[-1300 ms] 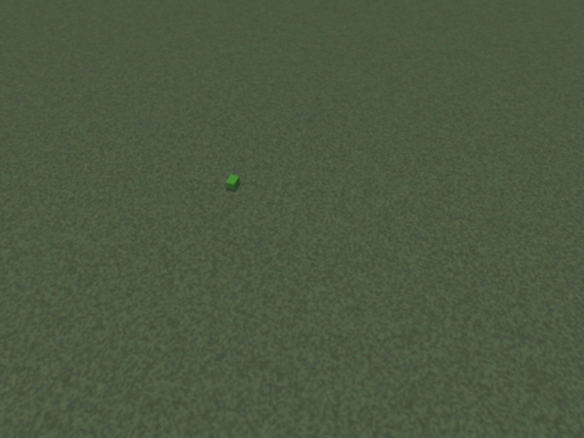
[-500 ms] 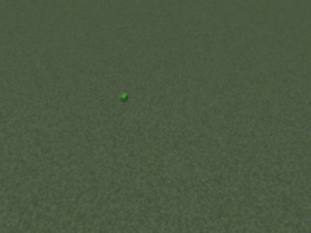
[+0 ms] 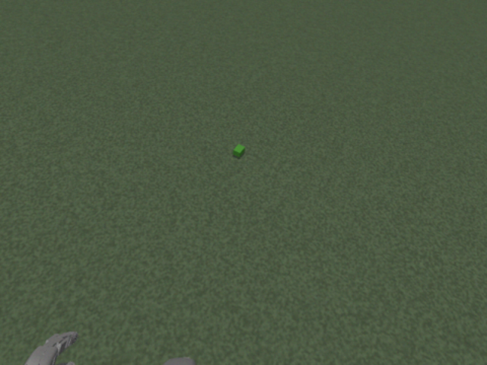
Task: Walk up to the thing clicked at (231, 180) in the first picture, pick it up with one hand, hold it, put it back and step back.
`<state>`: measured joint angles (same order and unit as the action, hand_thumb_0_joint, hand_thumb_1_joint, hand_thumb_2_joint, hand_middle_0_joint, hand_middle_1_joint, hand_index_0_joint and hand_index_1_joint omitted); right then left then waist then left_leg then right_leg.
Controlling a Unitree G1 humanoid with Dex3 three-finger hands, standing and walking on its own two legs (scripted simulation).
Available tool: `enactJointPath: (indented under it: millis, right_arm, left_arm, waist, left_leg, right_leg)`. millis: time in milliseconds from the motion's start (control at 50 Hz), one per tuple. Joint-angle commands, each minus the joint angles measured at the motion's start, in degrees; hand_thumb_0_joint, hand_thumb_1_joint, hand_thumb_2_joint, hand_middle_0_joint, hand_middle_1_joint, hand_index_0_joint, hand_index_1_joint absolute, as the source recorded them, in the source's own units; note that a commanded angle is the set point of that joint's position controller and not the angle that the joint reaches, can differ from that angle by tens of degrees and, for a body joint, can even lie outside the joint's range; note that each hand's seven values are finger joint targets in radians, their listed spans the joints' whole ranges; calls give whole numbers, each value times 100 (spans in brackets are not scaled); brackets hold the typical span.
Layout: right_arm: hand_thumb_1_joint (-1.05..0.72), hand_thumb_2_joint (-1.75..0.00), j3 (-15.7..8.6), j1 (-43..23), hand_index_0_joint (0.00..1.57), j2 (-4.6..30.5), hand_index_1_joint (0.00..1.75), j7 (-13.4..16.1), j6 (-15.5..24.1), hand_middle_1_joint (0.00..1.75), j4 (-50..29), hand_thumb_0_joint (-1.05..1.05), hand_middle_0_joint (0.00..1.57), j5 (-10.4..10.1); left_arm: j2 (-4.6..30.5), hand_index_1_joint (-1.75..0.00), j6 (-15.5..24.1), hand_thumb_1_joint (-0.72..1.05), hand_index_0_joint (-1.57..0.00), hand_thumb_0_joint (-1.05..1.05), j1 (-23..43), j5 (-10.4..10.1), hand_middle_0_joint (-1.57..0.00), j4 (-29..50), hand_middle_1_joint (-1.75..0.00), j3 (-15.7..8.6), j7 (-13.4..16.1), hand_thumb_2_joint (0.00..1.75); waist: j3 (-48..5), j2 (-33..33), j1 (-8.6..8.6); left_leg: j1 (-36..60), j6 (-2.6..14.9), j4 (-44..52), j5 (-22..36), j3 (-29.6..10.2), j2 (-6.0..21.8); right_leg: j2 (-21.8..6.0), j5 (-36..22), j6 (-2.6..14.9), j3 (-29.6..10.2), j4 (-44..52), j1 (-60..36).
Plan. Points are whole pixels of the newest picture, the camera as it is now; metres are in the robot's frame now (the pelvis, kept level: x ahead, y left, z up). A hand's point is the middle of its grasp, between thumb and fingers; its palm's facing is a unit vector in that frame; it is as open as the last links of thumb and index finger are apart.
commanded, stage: walk up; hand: left
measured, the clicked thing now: (239, 150) +1.35 +0.05 -0.76
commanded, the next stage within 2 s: none
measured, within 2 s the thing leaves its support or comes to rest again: neither
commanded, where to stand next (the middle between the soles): +1.42 -0.40 m, yaw +67 degrees
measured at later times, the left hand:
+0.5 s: hand (86, 311) +0.22 +0.30 -0.14, palm faces +0.26 -0.92 -0.30, open 7.4 cm
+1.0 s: hand (187, 285) +0.30 +0.13 -0.17, palm faces +0.58 -0.73 -0.36, open 7.4 cm
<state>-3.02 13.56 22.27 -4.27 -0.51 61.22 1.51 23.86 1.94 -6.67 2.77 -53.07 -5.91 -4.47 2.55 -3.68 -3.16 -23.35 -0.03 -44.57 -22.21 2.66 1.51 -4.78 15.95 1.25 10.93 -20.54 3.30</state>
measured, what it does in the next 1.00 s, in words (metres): walks ahead, turning left: left foot, then right foot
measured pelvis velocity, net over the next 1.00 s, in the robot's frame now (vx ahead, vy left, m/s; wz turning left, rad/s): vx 0.48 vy -0.09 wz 0.64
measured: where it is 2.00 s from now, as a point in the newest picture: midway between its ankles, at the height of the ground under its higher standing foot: (283, 206)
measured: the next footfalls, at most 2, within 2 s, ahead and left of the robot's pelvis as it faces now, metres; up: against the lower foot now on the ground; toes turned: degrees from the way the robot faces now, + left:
left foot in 0.14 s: +0.18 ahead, +0.17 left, +0.00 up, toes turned +12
right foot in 0.60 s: +0.44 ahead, -0.14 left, +0.00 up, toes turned +20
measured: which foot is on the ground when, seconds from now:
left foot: up 0.00-0.12, down 0.14-0.62, up 0.64-0.98, down 1.00-1.00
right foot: down 0.00-0.14, up 0.16-0.58, down 0.60-1.00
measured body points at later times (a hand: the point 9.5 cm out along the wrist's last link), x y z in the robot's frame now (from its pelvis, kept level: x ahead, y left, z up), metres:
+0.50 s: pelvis +0.20 +0.00 -0.01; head +0.19 +0.03 +0.44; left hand +0.21 +0.35 -0.12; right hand +0.34 -0.31 -0.10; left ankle +0.14 +0.16 -0.74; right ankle +0.36 -0.14 -0.69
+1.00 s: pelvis +0.48 -0.09 -0.03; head +0.51 -0.05 +0.42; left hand +0.27 +0.17 -0.15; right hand +0.78 -0.26 -0.13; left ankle +0.53 +0.04 -0.74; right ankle +0.41 -0.16 -0.74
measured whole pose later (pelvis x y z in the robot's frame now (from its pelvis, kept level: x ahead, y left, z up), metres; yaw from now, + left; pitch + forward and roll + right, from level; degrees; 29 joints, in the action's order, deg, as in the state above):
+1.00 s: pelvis +0.48 -0.09 -0.03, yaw +36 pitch -1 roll +1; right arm -1.2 14.0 25.2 0.8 3.4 47.0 -0.6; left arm 24.7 -1.9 -21.1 3.6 -45.8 -5.2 -5.0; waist 6.3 -2.1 -8.0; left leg -27.0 4.1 -36.8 -6.4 8.7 -0.9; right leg 0.9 29.6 4.8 16.9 -36.4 5.8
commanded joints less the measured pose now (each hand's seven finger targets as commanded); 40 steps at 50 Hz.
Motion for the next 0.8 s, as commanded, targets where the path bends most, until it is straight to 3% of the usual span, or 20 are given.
enactJointPath:
  millis: [0, 60, 100, 120, 140, 160, 180, 220, 260, 360, 420, 500, 560, 580, 600, 620, 640, 660, 720, 780]
  right_arm:
    - [-90, -90, -429, -152, 20, 1423, 30, -95, 294, 30, -867, 0, 20, -134]
    - [-90, -90, -515, 670, 20, 1384, 30, 2, 276, 30, -724, 0, 20, -109]
    - [-90, -90, -703, 1640, 20, 1712, 30, 213, 296, 30, -457, 0, 20, -34]
    - [-90, -90, -825, 2040, 20, 2274, 30, 318, 262, 30, -492, 0, 20, 34]
    - [-90, -90, -837, 1790, 20, 2578, 30, 379, 249, 30, -701, 0, 20, 20]
    - [-90, -90, -778, 918, 20, 2772, 30, 388, 298, 30, -1032, 0, 20, -125]
    - [-90, -90, -722, 306, 20, 2802, 30, 420, 363, 30, -1219, 0, 20, -202]
    - [-90, -90, -529, -84, 20, 2409, 30, 480, 506, 30, -1358, 0, 20, -140]
    - [-90, -90, -452, -105, 20, 2217, 30, 515, 604, 30, -1335, 0, 20, -146]
    - [-90, -90, -464, 216, 20, 2178, 30, 593, 735, 30, -1266, 0, 20, -153]
    - [-90, -90, -507, 425, 20, 2228, 30, 616, 761, 30, -1287, 0, 20, -151]
    - [-90, -90, -558, 223, 20, 2396, 30, 660, 726, 30, -1380, 0, 20, -62]
    - [-90, -90, -551, -277, 20, 2355, 30, 720, 639, 30, -1509, 0, 20, -1]
    - [-90, -90, -445, -255, 20, 2021, 30, 755, 610, 30, -1541, 0, 20, 42]
    - [-90, -90, -256, 64, 20, 1378, 30, 777, 610, 30, -1535, 0, 20, 36]
    - [-90, -90, -200, 77, 20, 1204, 30, 801, 603, 30, -1671, 0, 20, -90]
    - [-90, -90, -345, 238, 20, 1696, 30, 825, 573, 30, -1581, 0, 20, -88]
    - [-90, -90, -275, 119, 20, 1815, 30, 815, 604, 30, -1429, 0, 20, 78]
    - [-90, -90, -214, 458, 20, 1595, 30, 614, 553, 30, -1072, 0, 20, -200]
    - [-90, -90, -120, 574, 20, 1416, 30, 520, 471, 30, -1075, 0, 20, -199]
  left_arm:
    - [1523, -30, 86, 90, -20, 0, 1136, 75, -20, 800, -30, -429, -36, 90]
    - [1469, -30, -29, 90, -20, 0, 1259, 47, -20, 943, -30, -452, -89, 90]
    - [995, -30, -155, 90, -20, 0, 986, 115, -20, 1016, -30, -314, -109, 90]
    - [651, -30, -190, 90, -20, 0, 948, 90, -20, 1117, -30, -194, -168, 90]
    - [606, -30, -208, 90, -20, 0, 1086, 53, -20, 1282, -30, -118, -238, 90]
    - [1087, -30, -187, 90, -20, 0, 816, 36, -20, 1371, -30, -146, -284, 90]
    - [1278, -30, -182, 90, -20, 0, 514, 56, -20, 1301, -30, -153, -284, 90]
    - [1498, -30, -217, 90, -20, 0, 140, -77, -20, 876, -30, -249, -281, 90]
    - [1544, -30, -280, 90, -20, 0, -64, -98, -20, 794, -30, -280, -285, 90]
    - [1418, -30, -353, 90, -20, 0, 27, 29, -20, 1111, -30, -264, -398, 90]
    - [1328, -30, -331, 90, -20, 0, 407, 9, -20, 1331, -30, -287, -445, 90]
    - [1251, -30, -283, 90, -20, 0, 648, -32, -20, 1496, -30, -314, -441, 90]
    - [1278, -30, -217, 90, -20, 0, -336, -43, -20, 1128, -30, -394, -342, 90]
    - [1564, -30, -153, 90, -20, 0, -1211, -12, -20, 829, -30, -528, -242, 90]
    - [2058, -30, -73, 90, -20, 0, -1976, 73, -20, 631, -30, -673, -119, 90]
    - [2409, -30, -22, 90, -20, 0, -1753, 107, -20, 801, -30, -674, -63, 90]
    - [2536, -30, -32, 90, -20, 0, -825, 15, -20, 1080, -30, -638, -66, 90]
    - [2448, -30, -52, 90, -20, 0, -369, 15, -20, 1034, -30, -632, -52, 90]
    - [1608, -30, 26, 90, -20, 0, -396, 24, -20, 925, -30, -394, 2, 90]
    - [1195, -30, 49, 90, -20, 0, -811, -5, -20, 894, -30, -261, 49, 90]
  waist:
    - [-137, -585, 344]
    - [-334, -268, 702]
    - [-589, 1121, 1119]
    - [-278, 2279, 1319]
    - [110, 2204, 1087]
    - [344, 1433, 625]
    - [462, 1305, 254]
    - [387, 805, -46]
    - [289, 994, -113]
    - [80, 948, -15]
    - [-118, 859, 184]
    - [-60, 1190, 168]
    - [-278, 1213, -373]
    - [-670, 497, -776]
    - [-969, -1353, -1119]
    - [-583, -2076, -963]
    - [-286, -1942, -458]
    - [61, -1577, -276]
    - [385, -1191, -15]
    - [223, -942, -83]
  left_leg:
    - [-309, 74, 234, 492, 63, 603]
    - [1741, -5, 1019, 1226, 722, 51]
    - [3275, 260, 1123, 303, 369, -234]
    - [3370, 552, 2240, -1576, -1410, 527]
    - [2562, 815, 3566, -3470, -4093, 1596]
    - [1555, 1351, 4575, -3965, -5457, 2197]
    - [1107, 1515, 4761, -3927, -5602, 2332]
    - [754, 1198, 4007, -2350, -3716, 1826]
    - [327, 928, 3811, -1819, -2666, 1292]
    - [790, 940, 3631, -1226, -2186, 994]
    - [1060, 983, 3376, -936, -2056, 935]
    - [670, 1027, 2900, -804, -1949, 939]
    - [-78, 951, 1947, -350, -1797, 836]
    - [-816, 760, 524, -196, -1537, 529]
    - [-1856, 509, -1658, -806, -681, -261]
    - [-3168, 253, -2853, -1222, -141, -702]
    - [-2975, 312, -3390, -873, -391, -211]
    - [-2772, 361, -3477, -327, -333, 165]
    - [-1725, 405, -2434, 486, -547, 328]
    - [-1461, 339, -1609, 992, -241, 86]
  right_leg:
    - [-1471, 1853, 808, -720, 1119, -178]
    - [-826, 2041, 614, 113, -278, 1295]
    - [-248, 1650, 500, 387, -2764, 2579]
    - [349, 2084, 327, 258, -4367, 3742]
    - [528, 1930, 219, -593, -5114, 4209]
    - [295, 1444, 191, -1514, -5090, 3781]
    - [78, 1504, 138, -1741, -5086, 3496]
    - [-242, 1119, -67, -1872, -4656, 3010]
    - [-257, 545, -140, -1724, -4031, 2525]
    - [-98, -257, -371, -1590, -3675, 3096]
    - [-133, -186, -426, -1607, -3113, 3144]
    - [-248, 379, -264, -1536, -2143, 2433]
    - [-114, 258, -75, -1167, -1457, 794]
    - [-70, 459, 0, -1368, -1230, -501]
    - [-657, 1903, -66, -2347, -445, -1360]
    - [-1932, 3571, 164, -4285, 860, -1172]
    - [-2249, 4353, 459, -5300, 1713, -371]
    - [-2207, 3591, 495, -5130, 1714, 308]
    - [-983, 8, -85, -1938, 474, 784]
    - [-633, -2507, -102, -812, 31, 239]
